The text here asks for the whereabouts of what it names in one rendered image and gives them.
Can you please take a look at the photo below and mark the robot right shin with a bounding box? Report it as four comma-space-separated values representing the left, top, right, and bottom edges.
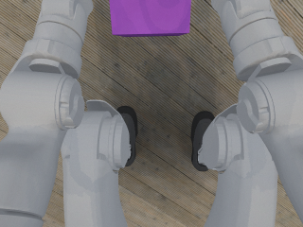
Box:
197, 103, 238, 170

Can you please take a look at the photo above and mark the robot right upper arm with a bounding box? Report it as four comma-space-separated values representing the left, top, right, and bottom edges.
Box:
236, 68, 303, 223

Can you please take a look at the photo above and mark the robot left forearm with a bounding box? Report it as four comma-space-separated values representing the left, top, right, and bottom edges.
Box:
0, 0, 94, 119

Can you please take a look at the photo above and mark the robot right forearm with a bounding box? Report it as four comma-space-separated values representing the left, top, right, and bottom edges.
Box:
211, 0, 303, 82

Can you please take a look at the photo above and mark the left robot thigh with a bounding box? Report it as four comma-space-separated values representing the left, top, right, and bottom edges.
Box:
62, 111, 129, 227

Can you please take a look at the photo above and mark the carton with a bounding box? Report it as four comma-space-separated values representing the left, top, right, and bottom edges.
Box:
109, 0, 191, 37

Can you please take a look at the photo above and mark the robot left upper arm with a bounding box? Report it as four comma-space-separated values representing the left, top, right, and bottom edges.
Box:
0, 70, 85, 227

